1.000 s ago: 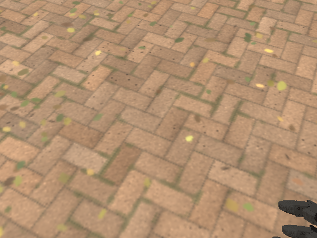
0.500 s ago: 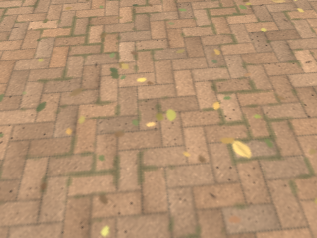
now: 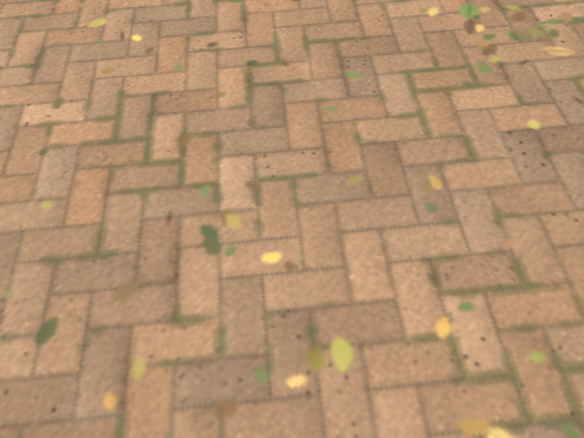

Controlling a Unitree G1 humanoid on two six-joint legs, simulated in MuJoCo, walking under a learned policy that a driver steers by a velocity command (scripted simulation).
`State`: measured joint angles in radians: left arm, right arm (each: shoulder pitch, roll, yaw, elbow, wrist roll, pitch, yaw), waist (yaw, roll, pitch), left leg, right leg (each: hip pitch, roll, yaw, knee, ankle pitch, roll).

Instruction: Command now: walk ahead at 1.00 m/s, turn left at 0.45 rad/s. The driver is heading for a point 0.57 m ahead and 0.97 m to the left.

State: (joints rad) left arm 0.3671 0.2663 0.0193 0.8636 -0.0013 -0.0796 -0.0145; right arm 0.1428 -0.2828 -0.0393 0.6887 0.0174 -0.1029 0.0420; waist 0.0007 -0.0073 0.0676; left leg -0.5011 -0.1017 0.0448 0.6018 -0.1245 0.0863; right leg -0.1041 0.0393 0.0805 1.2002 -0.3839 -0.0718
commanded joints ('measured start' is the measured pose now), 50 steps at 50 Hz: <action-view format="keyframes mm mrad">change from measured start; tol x64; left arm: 1 -195 111 10 -195 -14 -89 -6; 50 -239 133 27 -285 23 -51 23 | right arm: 1 259 -126 -44 21 -26 -6 -2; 50 126 -131 -55 -99 3 14 -36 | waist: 1 -89 -15 -139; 50 37 -41 47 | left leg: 1 628 292 -673 -358 -263 210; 14 177 167 -462 -367 -166 81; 20 -384 115 -212 922 -320 -38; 39 349 15 141 210 24 98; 42 1057 365 -852 -171 -354 448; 50 105 146 -477 -415 -153 262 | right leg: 1 -613 -62 75 115 54 -26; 13 -140 -51 46 -680 558 146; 20 535 -452 893 -965 -563 -110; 39 80 -289 -288 -498 1627 39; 42 -761 45 35 538 -183 71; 50 -473 -129 39 -201 146 136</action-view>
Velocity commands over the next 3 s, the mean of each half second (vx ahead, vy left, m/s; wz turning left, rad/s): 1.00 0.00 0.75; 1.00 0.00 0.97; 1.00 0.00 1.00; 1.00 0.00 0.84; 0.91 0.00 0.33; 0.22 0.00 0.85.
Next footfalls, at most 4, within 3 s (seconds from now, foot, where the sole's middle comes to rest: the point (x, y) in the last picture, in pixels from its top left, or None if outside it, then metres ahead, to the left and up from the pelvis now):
0.34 right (376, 376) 0.57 -0.13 -0.75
0.80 left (209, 280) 0.83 0.27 -0.75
1.22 right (164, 164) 1.25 0.45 -0.75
1.70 left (2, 214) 1.07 0.89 -0.75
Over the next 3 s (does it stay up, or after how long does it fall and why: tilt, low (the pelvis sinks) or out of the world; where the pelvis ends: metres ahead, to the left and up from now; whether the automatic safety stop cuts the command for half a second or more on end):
stays up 0.89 1.63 0.03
